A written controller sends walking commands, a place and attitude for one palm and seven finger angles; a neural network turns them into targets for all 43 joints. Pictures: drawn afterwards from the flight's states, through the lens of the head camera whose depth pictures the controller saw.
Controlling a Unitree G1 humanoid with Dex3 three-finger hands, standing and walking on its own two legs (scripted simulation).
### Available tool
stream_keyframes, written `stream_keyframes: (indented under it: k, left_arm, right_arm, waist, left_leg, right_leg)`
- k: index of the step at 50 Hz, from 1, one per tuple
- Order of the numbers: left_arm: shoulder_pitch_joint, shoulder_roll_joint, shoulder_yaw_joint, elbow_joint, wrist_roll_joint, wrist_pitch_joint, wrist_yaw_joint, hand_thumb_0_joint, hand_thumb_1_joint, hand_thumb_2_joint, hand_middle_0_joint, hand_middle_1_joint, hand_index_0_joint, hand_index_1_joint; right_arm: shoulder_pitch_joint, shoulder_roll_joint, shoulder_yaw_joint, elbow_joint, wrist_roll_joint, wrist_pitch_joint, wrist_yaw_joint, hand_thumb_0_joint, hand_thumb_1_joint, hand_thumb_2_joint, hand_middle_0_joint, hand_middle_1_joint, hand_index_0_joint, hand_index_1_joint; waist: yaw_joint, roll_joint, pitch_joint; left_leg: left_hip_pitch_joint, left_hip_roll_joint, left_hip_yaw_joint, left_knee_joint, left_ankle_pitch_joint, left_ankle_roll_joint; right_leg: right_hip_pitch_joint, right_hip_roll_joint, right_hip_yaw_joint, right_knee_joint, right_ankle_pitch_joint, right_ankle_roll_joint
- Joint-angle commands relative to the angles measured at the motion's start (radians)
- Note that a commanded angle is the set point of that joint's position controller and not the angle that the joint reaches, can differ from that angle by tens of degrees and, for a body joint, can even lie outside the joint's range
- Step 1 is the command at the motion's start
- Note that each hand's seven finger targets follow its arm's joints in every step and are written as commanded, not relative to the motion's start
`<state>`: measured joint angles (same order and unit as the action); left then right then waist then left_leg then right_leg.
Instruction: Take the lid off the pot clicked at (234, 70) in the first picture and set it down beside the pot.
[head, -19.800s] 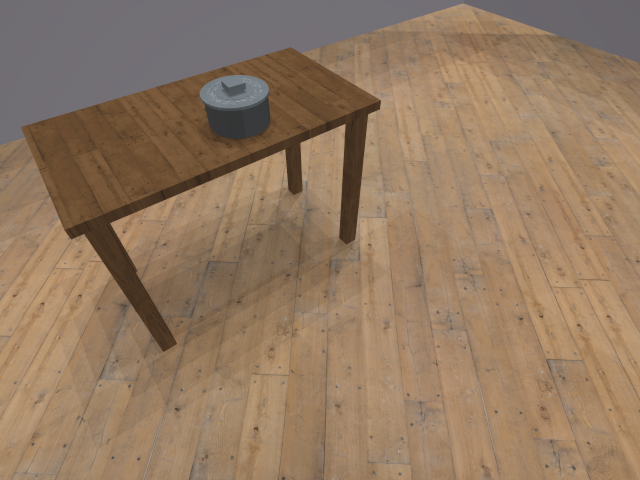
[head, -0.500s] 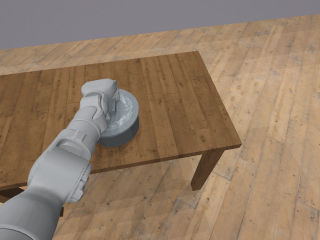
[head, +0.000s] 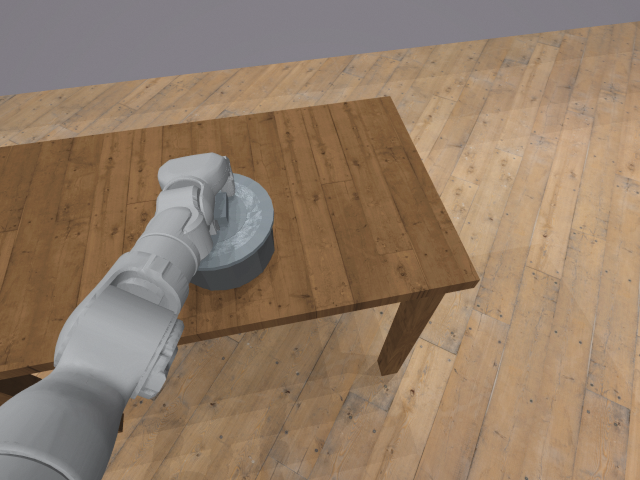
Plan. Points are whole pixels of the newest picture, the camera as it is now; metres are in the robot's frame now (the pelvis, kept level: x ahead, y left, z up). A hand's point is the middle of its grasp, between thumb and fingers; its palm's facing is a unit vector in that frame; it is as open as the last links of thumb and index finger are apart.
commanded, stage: lift the lid straight up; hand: left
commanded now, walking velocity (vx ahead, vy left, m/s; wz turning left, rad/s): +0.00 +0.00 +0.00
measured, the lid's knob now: (211, 209) +0.50 +0.12 +0.00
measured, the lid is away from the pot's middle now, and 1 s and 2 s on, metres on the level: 0.00 0.00 0.01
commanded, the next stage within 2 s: none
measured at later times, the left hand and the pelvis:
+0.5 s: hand (207, 195) +0.48 +0.11 +0.06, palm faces -0.35 -0.09 -0.93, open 8.7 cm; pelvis +0.01 +0.00 +0.00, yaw +0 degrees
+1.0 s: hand (193, 181) +0.48 +0.12 +0.10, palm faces -0.32 -0.09 -0.94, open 8.7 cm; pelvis +0.00 +0.00 +0.01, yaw +1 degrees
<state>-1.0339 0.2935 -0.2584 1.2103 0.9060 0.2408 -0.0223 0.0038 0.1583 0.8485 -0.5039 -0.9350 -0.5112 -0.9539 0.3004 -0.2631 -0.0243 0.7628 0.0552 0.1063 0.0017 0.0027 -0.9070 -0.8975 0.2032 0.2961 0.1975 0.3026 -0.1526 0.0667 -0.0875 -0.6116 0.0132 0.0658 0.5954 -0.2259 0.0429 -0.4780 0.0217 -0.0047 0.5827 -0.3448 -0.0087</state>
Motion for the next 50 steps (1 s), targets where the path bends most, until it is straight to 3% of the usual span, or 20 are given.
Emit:
stream_keyframes:
  k: [1, 6, 10, 13, 14, 18, 19, 20, 22, 23, 26, 30, 31, 35, 37, 38, 39, 46, 48, 50]
  left_arm:
    - [-0.492, 0.206, 0.054, -0.139, 0.007, 0.004, 0.032, 0.000, 0.559, 1.020, -0.695, -1.033, -0.700, -1.045]
    - [-0.593, 0.186, 0.026, -0.221, 0.016, -0.013, 0.034, 0.000, 0.567, 1.024, -0.699, -1.032, -0.703, -1.048]
    - [-0.590, 0.212, 0.055, -0.222, 0.009, -0.013, 0.043, 0.000, 0.569, 1.025, -0.700, -1.032, -0.703, -1.049]
    - [-0.628, 0.195, 0.030, -0.261, 0.010, -0.010, 0.047, 0.000, 0.570, 1.025, -0.700, -1.032, -0.703, -1.050]
    - [-0.595, 0.226, 0.057, -0.228, 0.018, -0.002, 0.048, 0.000, 0.570, 1.025, -0.700, -1.032, -0.704, -1.050]
    - [-0.600, 0.192, 0.028, -0.221, 0.014, 0.015, 0.040, 0.000, 0.570, 1.025, -0.701, -1.032, -0.704, -1.050]
    - [-0.619, 0.217, 0.046, -0.259, 0.016, 0.011, 0.040, 0.000, 0.570, 1.025, -0.701, -1.032, -0.704, -1.050]
    - [-0.598, 0.192, 0.039, -0.262, 0.010, 0.008, 0.031, 0.000, 0.570, 1.025, -0.701, -1.032, -0.704, -1.050]
    - [-0.567, 0.234, 0.066, -0.262, 0.014, 0.015, 0.023, 0.000, 0.570, 1.025, -0.701, -1.032, -0.704, -1.050]
    - [-0.538, 0.204, 0.045, -0.229, 0.013, 0.027, 0.017, 0.000, 0.570, 1.025, -0.701, -1.032, -0.704, -1.050]
    - [-0.547, 0.224, 0.055, -0.224, 0.007, 0.038, 0.002, 0.000, 0.570, 1.025, -0.701, -1.032, -0.704, -1.050]
    - [-0.584, 0.239, 0.057, -0.317, 0.010, 0.023, -0.021, 0.000, 0.571, 1.025, -0.701, -1.032, -0.704, -1.050]
    - [-0.589, 0.219, 0.037, -0.329, 0.006, 0.019, -0.025, 0.000, 0.571, 1.025, -0.701, -1.032, -0.704, -1.050]
    - [-0.556, 0.236, 0.058, -0.321, 0.011, 0.024, -0.034, 0.000, 0.571, 1.025, -0.701, -1.032, -0.704, -1.050]
    - [-0.570, 0.187, 0.008, -0.312, 0.004, 0.034, -0.041, 0.000, 0.571, 1.025, -0.701, -1.032, -0.704, -1.050]
    - [-0.576, 0.202, 0.022, -0.314, 0.000, 0.037, -0.043, 0.000, 0.571, 1.025, -0.701, -1.032, -0.704, -1.050]
    - [-0.606, 0.234, 0.038, -0.340, 0.003, 0.035, -0.044, 0.000, 0.571, 1.025, -0.701, -1.032, -0.704, -1.050]
    - [-0.663, 0.193, 0.005, -0.389, -0.014, 0.022, -0.062, 0.000, 0.571, 1.025, -0.701, -1.032, -0.704, -1.050]
    - [-0.644, 0.179, -0.007, -0.350, -0.006, 0.034, -0.063, 0.000, 0.571, 1.025, -0.701, -1.032, -0.704, -1.050]
    - [-0.607, 0.227, 0.040, -0.311, -0.004, 0.044, -0.066, 0.000, 0.571, 1.025, -0.701, -1.032, -0.704, -1.050]
  right_arm:
    - [0.090, -0.160, -0.048, -0.059, -0.002, -0.031, -0.017, 0.000, -0.900, -0.900, 0.200, 0.300, 0.200, 0.300]
    - [0.095, -0.151, -0.053, -0.059, 0.002, -0.050, -0.019, 0.000, -0.900, -0.900, 0.200, 0.300, 0.200, 0.300]
    - [0.094, -0.149, -0.049, -0.063, 0.004, -0.066, -0.022, 0.000, -0.900, -0.900, 0.200, 0.300, 0.200, 0.300]
    - [0.101, -0.146, -0.051, -0.055, 0.005, -0.078, -0.019, 0.000, -0.900, -0.900, 0.200, 0.300, 0.200, 0.300]
    - [0.103, -0.150, -0.051, -0.051, 0.005, -0.078, -0.018, 0.000, -0.900, -0.900, 0.200, 0.300, 0.200, 0.300]
    - [0.091, -0.148, -0.050, -0.053, 0.007, -0.080, -0.016, 0.000, -0.900, -0.900, 0.200, 0.300, 0.200, 0.300]
    - [0.090, -0.152, -0.049, -0.052, 0.007, -0.083, -0.014, 0.000, -0.900, -0.900, 0.200, 0.300, 0.200, 0.300]
    - [0.080, -0.146, -0.050, -0.061, 0.005, -0.086, -0.014, 0.000, -0.900, -0.900, 0.200, 0.300, 0.200, 0.300]
    - [0.076, -0.151, -0.049, -0.064, 0.003, -0.078, -0.011, 0.000, -0.900, -0.900, 0.200, 0.300, 0.200, 0.300]
    - [0.067, -0.146, -0.049, -0.067, 0.003, -0.072, -0.013, 0.000, -0.900, -0.900, 0.200, 0.300, 0.200, 0.300]
    - [0.055, -0.153, -0.045, -0.071, 0.007, -0.062, -0.015, 0.000, -0.900, -0.900, 0.200, 0.300, 0.200, 0.300]
    - [0.027, -0.146, -0.040, -0.092, 0.010, -0.065, -0.024, 0.000, -0.900, -0.900, 0.200, 0.300, 0.200, 0.300]
    - [0.027, -0.141, -0.043, -0.094, 0.009, -0.066, -0.024, 0.000, -0.900, -0.900, 0.200, 0.300, 0.200, 0.300]
    - [0.008, -0.141, -0.039, -0.099, 0.012, -0.060, -0.025, 0.000, -0.900, -0.900, 0.200, 0.300, 0.200, 0.300]
    - [0.001, -0.143, -0.038, -0.095, 0.016, -0.055, -0.025, 0.000, -0.900, -0.900, 0.200, 0.300, 0.200, 0.300]
    - [0.002, -0.143, -0.040, -0.095, 0.015, -0.057, -0.025, 0.000, -0.900, -0.900, 0.200, 0.300, 0.200, 0.300]
    - [-0.002, -0.146, -0.035, -0.095, 0.016, -0.059, -0.026, 0.000, -0.900, -0.900, 0.200, 0.300, 0.200, 0.300]
    - [-0.016, -0.139, -0.032, -0.101, 0.017, -0.071, -0.027, 0.000, -0.900, -0.900, 0.200, 0.300, 0.200, 0.300]
    - [-0.015, -0.139, -0.030, -0.094, 0.018, -0.072, -0.024, 0.000, -0.900, -0.900, 0.200, 0.300, 0.200, 0.300]
    - [-0.026, -0.146, -0.024, -0.097, 0.019, -0.068, -0.026, 0.000, -0.900, -0.900, 0.200, 0.300, 0.200, 0.300]
  waist:
    - [-0.031, -0.093, -0.402]
    - [-0.036, -0.003, -0.452]
    - [-0.029, -0.045, -0.479]
    - [-0.032, -0.002, -0.476]
    - [-0.025, -0.035, -0.476]
    - [-0.028, -0.035, -0.437]
    - [-0.022, -0.030, -0.472]
    - [-0.013, -0.025, -0.499]
    - [-0.002, -0.051, -0.505]
    - [-0.004, -0.062, -0.460]
    - [-0.002, -0.092, -0.415]
    - [0.006, -0.076, -0.478]
    - [0.002, -0.044, -0.464]
    - [0.016, -0.077, -0.445]
    - [0.001, -0.086, -0.412]
    - [0.004, -0.079, -0.406]
    - [0.008, -0.070, -0.432]
    - [0.006, -0.050, -0.441]
    - [0.007, -0.060, -0.429]
    - [0.020, -0.115, -0.426]
  left_leg:
    - [0.393, -0.013, -0.050, -0.003, 0.267, 0.036]
    - [0.483, -0.007, -0.065, -0.007, 0.292, 0.033]
    - [0.480, -0.012, -0.068, -0.013, 0.305, 0.036]
    - [0.520, -0.009, -0.069, -0.017, 0.317, 0.034]
    - [0.506, -0.012, -0.070, -0.017, 0.314, 0.035]
    - [0.498, -0.013, -0.065, -0.026, 0.313, 0.034]
    - [0.514, -0.015, -0.068, -0.025, 0.323, 0.034]
    - [0.531, -0.018, -0.069, -0.019, 0.369, 0.035]
    - [0.520, -0.022, -0.060, -0.021, 0.371, 0.036]
    - [0.494, -0.023, -0.051, -0.024, 0.365, 0.037]
    - [0.458, -0.024, -0.048, -0.035, 0.339, 0.040]
    - [0.501, -0.030, -0.049, -0.034, 0.367, 0.043]
    - [0.521, -0.028, -0.046, -0.032, 0.370, 0.043]
    - [0.510, -0.030, -0.047, -0.036, 0.374, 0.044]
    - [0.510, -0.031, -0.045, -0.044, 0.339, 0.043]
    - [0.514, -0.029, -0.046, -0.044, 0.333, 0.043]
    - [0.526, -0.033, -0.052, -0.046, 0.330, 0.043]
    - [0.573, -0.032, -0.068, -0.048, 0.354, 0.041]
    - [0.570, -0.032, -0.071, -0.051, 0.349, 0.039]
    - [0.525, -0.037, -0.069, -0.058, 0.335, 0.042]
  right_leg:
    - [-0.001, 0.031, -0.016, -0.074, 0.387, -0.009]
    - [-0.034, 0.034, -0.020, -0.078, 0.364, -0.014]
    - [0.000, 0.035, -0.014, -0.084, 0.397, -0.012]
    - [-0.007, 0.035, -0.019, -0.087, 0.401, -0.012]
    - [0.004, 0.036, -0.018, -0.088, 0.409, -0.012]
    - [0.004, 0.033, -0.020, -0.093, 0.410, -0.012]
    - [0.015, 0.033, -0.018, -0.090, 0.430, -0.011]
    - [0.028, 0.033, -0.017, -0.086, 0.466, -0.015]
    - [0.069, 0.030, -0.011, -0.090, 0.503, -0.010]
    - [0.071, 0.027, -0.013, -0.094, 0.506, -0.011]
    - [0.087, 0.024, -0.012, -0.100, 0.509, -0.010]
    - [0.117, 0.018, -0.003, -0.101, 0.552, -0.011]
    - [0.107, 0.018, -0.006, -0.102, 0.546, -0.010]
    - [0.108, 0.017, -0.006, -0.107, 0.546, -0.012]
    - [0.087, 0.018, -0.013, -0.112, 0.513, -0.008]
    - [0.088, 0.016, -0.013, -0.114, 0.505, -0.009]
    - [0.095, 0.017, -0.009, -0.111, 0.507, -0.009]
    - [0.085, 0.015, -0.018, -0.110, 0.492, -0.013]
    - [0.071, 0.017, -0.022, -0.110, 0.474, -0.014]
    - [0.105, 0.015, -0.012, -0.117, 0.489, -0.014]
